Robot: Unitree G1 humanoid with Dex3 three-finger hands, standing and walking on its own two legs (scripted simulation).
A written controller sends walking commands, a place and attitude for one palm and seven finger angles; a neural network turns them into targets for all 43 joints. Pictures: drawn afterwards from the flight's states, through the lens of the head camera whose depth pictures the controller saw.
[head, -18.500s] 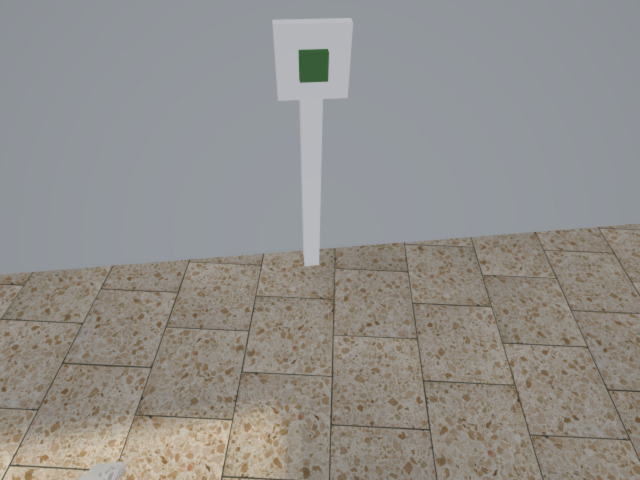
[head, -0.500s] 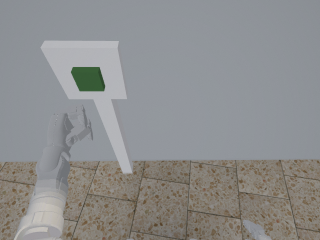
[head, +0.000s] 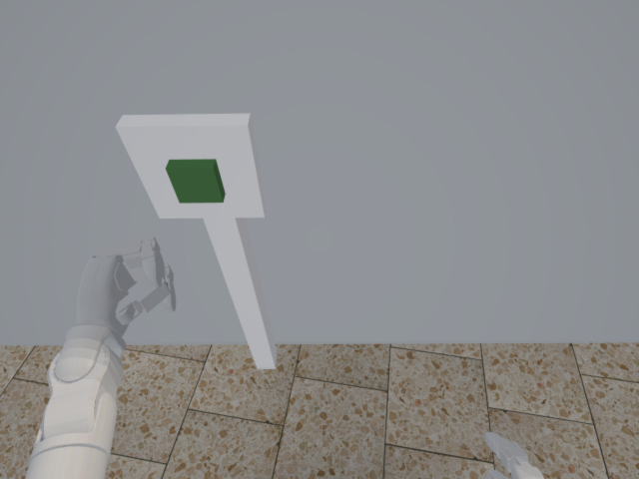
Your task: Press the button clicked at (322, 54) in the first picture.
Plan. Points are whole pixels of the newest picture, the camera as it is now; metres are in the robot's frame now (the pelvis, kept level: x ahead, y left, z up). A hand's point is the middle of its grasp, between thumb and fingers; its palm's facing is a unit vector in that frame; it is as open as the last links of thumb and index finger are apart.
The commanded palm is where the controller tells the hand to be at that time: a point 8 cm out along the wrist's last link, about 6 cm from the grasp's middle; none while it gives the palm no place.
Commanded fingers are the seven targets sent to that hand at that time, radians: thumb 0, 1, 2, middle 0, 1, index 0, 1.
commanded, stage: draw the hand back to the body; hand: left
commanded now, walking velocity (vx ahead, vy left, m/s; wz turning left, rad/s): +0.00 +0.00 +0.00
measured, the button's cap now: (197, 180) +0.52 +0.21 +0.08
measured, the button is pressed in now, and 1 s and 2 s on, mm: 0 0 0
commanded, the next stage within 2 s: step back with the hand held close in 1.10 s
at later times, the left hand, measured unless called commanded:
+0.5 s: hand (92, 328) +0.24 +0.23 +0.15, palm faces +0.34 -0.89 -0.30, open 3.1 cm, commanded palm +0.19 +0.27 +0.16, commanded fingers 0.00 0.90 0.90 -1.30 -1.50 -1.30 -1.50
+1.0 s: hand (19, 365) +0.18 +0.25 +0.18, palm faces +0.43 -0.81 -0.39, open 3.1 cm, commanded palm +0.13 +0.28 +0.20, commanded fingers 0.00 0.90 0.90 -1.30 -1.50 -1.30 -1.50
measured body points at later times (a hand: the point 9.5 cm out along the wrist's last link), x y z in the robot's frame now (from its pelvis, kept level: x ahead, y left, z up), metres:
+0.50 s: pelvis +0.01 +0.00 +0.03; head +0.00 -0.02 +0.48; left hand +0.21 +0.27 +0.16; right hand +0.21 -0.21 -0.05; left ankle -0.01 +0.12 -0.72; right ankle +0.00 -0.11 -0.72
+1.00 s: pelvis +0.01 +0.00 +0.03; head -0.01 -0.02 +0.48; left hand +0.15 +0.29 +0.21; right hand +0.21 -0.21 -0.05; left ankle -0.01 +0.12 -0.72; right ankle +0.00 -0.11 -0.72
